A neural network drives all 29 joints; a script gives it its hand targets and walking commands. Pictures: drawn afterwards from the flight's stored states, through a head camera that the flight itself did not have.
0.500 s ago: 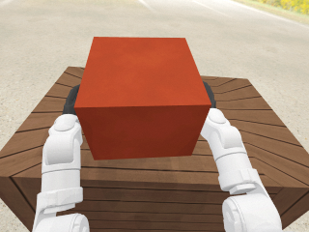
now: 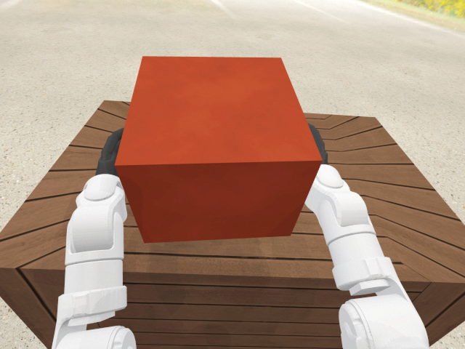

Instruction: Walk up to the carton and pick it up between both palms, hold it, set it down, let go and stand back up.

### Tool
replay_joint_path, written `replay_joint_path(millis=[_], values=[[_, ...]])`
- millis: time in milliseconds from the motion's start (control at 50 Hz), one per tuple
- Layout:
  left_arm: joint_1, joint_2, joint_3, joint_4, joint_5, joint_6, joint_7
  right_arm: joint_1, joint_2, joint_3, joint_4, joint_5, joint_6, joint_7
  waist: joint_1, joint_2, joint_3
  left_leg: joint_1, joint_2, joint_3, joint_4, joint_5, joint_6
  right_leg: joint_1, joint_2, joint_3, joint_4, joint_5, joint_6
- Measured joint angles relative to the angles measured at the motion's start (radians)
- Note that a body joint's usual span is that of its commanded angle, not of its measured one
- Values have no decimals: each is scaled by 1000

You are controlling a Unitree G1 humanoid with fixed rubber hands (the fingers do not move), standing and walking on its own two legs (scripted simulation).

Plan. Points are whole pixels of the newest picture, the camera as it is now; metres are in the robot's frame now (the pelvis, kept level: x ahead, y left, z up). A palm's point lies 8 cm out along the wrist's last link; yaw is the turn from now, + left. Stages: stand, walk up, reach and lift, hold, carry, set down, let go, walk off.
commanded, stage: hold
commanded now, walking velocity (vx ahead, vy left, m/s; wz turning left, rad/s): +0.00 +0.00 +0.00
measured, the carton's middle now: (216, 145) +0.39 +0.01 +0.21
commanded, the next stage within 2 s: none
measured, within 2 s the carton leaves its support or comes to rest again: neither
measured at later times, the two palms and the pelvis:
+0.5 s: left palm (111, 177) +0.35 +0.18 +0.18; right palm (314, 168) +0.36 -0.16 +0.19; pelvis +0.01 +0.00 +0.00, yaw +0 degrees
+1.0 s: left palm (108, 176) +0.34 +0.18 +0.18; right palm (313, 166) +0.36 -0.16 +0.19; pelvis +0.00 +0.00 +0.00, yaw +0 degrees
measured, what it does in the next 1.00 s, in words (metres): stands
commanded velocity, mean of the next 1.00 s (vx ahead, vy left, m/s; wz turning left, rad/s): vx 0.00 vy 0.00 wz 0.00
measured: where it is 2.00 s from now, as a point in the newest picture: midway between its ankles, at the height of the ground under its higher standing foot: outside the picture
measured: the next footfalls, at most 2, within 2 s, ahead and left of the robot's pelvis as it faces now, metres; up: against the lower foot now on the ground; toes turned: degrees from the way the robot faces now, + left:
none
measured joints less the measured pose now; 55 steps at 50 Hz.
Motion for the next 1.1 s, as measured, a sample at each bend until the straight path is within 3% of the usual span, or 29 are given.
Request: replay_joint_path(millis=[160, 260, 500, 720, 840, 1100], values=[[29, 10, -9, -40, -17, -8, 0, 22, -3, 21, -57, 6, 10, -13, -4, -3, -7, -3, 1, -5, -5, 0, -2, 1, 2, -4, -9, 0, -1], [2, 12, 6, -8, -2, 8, -9, -10, 16, -10, -6, -8, 16, 3, -8, -11, 7, 8, -1, -7, -8, 0, -2, 8, 0, -5, -2, -6, -2], [36, 2, -7, -57, 1, 13, -9, 38, 0, 22, -66, 14, 17, -12, -15, -1, 10, 16, 1, -7, 5, -12, -1, 27, 3, -3, -11, -6, 0], [-11, 2, 3, 16, 13, 6, -10, -3, -2, 4, 3, -4, 11, -1, -6, 0, 13, 12, 0, 1, 1, -5, 0, 12, 3, 7, 2, -5, -1], [17, 8, -5, -31, -5, -3, -2, 9, -8, 26, -40, 13, 7, -10, -9, 2, 0, 4, 4, -2, -5, 0, -3, 9, 7, 4, -13, 4, -2], [-17, 6, 19, 46, 8, -2, -18, -11, 19, -14, 27, -17, 10, -2, 4, -7, 3, 19, -1, -4, -6, 4, -1, 17, 3, 4, 2, -3, -3]])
